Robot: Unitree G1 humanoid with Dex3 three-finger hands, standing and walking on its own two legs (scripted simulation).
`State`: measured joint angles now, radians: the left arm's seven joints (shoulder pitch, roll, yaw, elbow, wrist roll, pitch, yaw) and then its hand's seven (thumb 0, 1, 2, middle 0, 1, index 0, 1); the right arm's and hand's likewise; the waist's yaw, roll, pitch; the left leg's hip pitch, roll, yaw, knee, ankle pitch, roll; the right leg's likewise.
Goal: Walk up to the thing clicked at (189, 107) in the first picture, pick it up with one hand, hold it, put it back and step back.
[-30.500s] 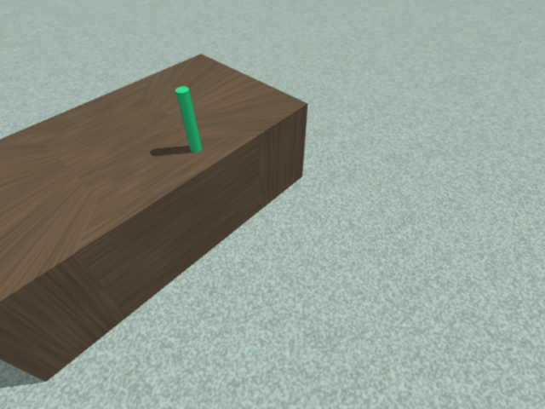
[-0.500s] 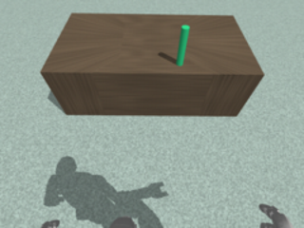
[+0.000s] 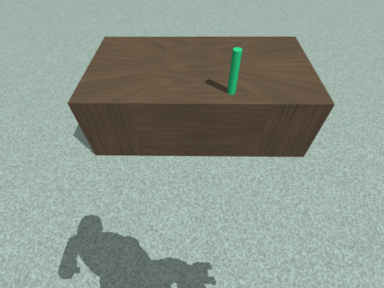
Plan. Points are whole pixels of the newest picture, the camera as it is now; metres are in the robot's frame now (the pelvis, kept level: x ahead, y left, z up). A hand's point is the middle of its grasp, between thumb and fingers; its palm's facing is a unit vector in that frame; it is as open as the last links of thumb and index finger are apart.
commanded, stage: step back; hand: right
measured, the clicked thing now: (234, 72) +1.11 -0.16 -0.19
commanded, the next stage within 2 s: stand in 0.86 s
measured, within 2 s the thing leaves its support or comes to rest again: neither
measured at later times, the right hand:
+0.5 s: hand out of the picture +0.13 -0.22 -0.15, palm faces -0.06 +0.93 -0.37, open 7.4 cm
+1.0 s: hand out of the picture +0.15 -0.22 -0.13, palm faces -0.02 +0.95 -0.32, open 7.4 cm
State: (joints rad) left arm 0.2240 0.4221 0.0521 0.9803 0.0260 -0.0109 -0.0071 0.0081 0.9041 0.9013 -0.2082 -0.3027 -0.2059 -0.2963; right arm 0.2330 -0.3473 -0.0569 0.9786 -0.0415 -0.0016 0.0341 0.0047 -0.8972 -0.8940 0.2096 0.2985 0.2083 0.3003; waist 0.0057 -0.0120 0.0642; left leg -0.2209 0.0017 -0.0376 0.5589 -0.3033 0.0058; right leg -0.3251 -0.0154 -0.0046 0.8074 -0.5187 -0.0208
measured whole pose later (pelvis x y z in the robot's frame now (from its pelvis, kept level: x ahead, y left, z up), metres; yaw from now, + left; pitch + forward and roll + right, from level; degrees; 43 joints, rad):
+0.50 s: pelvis +0.04 +0.03 +0.00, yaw +1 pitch -2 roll -1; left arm 0.10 0.39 0.03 1.03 0.01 -0.01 0.00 0.01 0.90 0.90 -0.21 -0.30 -0.21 -0.30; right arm 0.12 -0.33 -0.02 1.06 -0.02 0.00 0.00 0.00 -0.90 -0.89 0.21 0.30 0.21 0.30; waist 0.02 -0.03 0.08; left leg -0.25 0.01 -0.01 0.59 -0.31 0.00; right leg -0.20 -0.04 0.00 0.54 -0.31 0.03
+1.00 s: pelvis +0.03 +0.02 +0.01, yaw +1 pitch -3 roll +0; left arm 0.10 0.35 0.00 1.12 0.01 -0.02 -0.01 0.01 0.90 0.90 -0.21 -0.30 -0.21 -0.30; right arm 0.03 -0.34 -0.03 1.11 -0.01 -0.01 0.02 0.00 -0.90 -0.89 0.21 0.30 0.21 0.30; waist 0.01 0.00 0.06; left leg -0.13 0.02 0.00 0.37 -0.19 -0.02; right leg -0.10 -0.03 0.00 0.36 -0.20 0.03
